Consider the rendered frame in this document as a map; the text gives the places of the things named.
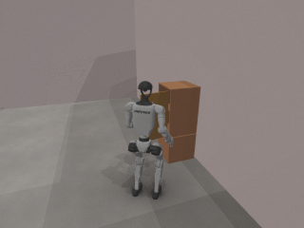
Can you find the robot right forearm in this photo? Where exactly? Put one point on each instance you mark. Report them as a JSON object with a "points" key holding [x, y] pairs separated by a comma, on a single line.
{"points": [[167, 136]]}

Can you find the humanoid robot head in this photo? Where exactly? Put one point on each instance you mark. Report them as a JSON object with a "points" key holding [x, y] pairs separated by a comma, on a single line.
{"points": [[143, 87]]}

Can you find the right robot hand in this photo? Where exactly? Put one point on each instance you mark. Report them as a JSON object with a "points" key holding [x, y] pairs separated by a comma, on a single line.
{"points": [[171, 143]]}

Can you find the left robot upper arm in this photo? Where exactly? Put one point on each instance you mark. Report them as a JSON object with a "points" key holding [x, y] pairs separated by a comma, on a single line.
{"points": [[129, 115]]}

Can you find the cupboard door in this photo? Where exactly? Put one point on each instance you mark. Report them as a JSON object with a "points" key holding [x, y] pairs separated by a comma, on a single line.
{"points": [[158, 98]]}

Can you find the left robot shin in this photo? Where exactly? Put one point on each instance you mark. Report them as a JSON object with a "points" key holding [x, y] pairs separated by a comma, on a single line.
{"points": [[137, 173]]}

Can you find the right robot upper arm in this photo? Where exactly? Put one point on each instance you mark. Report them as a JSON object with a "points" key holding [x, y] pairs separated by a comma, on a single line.
{"points": [[161, 118]]}

